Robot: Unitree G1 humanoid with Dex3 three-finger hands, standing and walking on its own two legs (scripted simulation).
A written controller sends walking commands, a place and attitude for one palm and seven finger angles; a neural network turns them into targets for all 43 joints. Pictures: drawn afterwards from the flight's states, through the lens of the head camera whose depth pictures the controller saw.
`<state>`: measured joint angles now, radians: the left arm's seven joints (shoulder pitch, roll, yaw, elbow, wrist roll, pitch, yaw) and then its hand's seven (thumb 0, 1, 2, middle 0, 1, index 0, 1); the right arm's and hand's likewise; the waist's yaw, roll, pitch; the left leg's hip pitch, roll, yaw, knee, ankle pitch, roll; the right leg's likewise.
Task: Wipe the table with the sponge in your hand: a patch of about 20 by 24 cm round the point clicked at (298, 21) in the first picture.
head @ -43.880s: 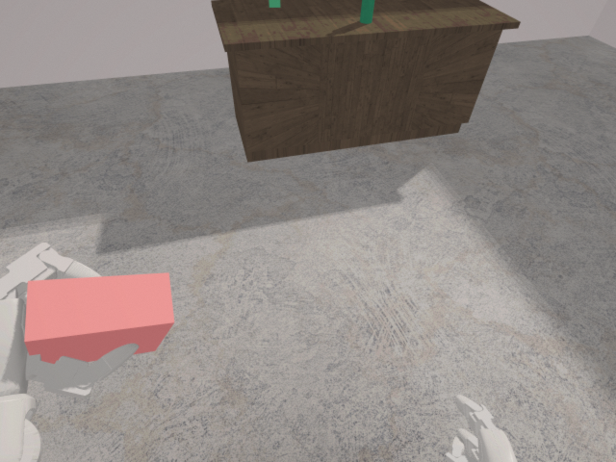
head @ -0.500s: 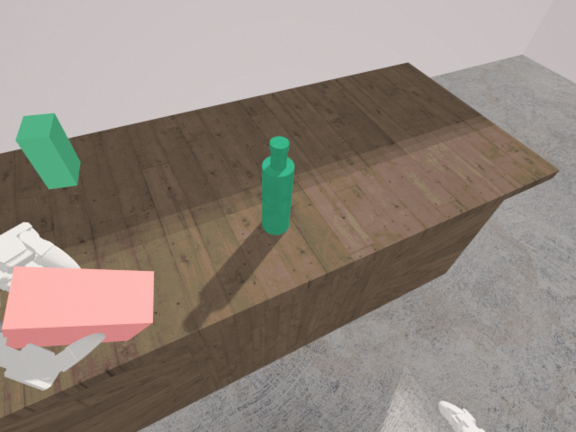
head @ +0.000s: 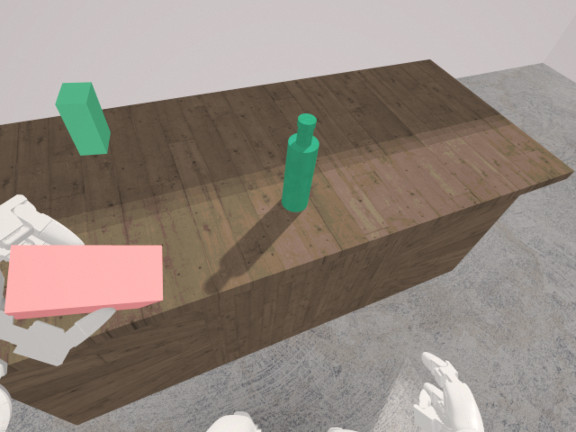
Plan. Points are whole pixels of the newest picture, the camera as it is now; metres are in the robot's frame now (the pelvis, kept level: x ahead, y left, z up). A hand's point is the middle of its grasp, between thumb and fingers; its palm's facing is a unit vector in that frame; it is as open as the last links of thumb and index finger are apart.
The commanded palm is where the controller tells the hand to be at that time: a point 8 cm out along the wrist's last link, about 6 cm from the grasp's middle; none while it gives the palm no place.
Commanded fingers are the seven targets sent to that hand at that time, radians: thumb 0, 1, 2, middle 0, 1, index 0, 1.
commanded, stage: step back with the hand held close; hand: left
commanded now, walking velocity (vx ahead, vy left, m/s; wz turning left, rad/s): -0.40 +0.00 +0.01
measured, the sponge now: (108, 282) +0.23 +0.21 +0.15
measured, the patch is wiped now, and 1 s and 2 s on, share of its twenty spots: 1.00 1.00 1.00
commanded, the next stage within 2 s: stop stepping back and stand still in 0.46 s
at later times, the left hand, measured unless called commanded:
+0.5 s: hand (3, 394) +0.12 +0.24 +0.17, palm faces +0.28 -0.87 -0.40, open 9.6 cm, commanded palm +0.06 +0.28 +0.20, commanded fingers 0.00 0.10 1.30 -1.20 -1.60 -1.20 -1.60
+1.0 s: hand out of the picture -0.05 +0.25 +0.17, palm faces +0.35 -0.85 -0.39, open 9.6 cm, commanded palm -0.10 +0.28 +0.20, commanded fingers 0.00 0.10 1.30 -1.20 -1.60 -1.20 -1.60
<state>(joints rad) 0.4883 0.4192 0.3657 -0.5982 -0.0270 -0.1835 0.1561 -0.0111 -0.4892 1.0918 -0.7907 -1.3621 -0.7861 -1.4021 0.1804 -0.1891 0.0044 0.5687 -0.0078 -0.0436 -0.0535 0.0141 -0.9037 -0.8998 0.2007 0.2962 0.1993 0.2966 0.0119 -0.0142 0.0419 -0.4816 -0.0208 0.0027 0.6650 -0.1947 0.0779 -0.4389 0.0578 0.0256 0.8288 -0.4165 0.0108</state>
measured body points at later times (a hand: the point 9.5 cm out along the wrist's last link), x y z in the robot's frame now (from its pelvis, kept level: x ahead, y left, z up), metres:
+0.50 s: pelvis -0.11 +0.01 +0.01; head -0.07 +0.05 +0.46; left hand +0.10 +0.28 +0.20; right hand +0.03 -0.24 -0.06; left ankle -0.01 +0.08 -0.72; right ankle -0.10 -0.14 -0.68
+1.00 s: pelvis -0.27 +0.01 +0.00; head -0.28 +0.04 +0.44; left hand -0.07 +0.29 +0.20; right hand -0.13 -0.23 -0.07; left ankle -0.26 +0.13 -0.72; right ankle -0.25 -0.09 -0.67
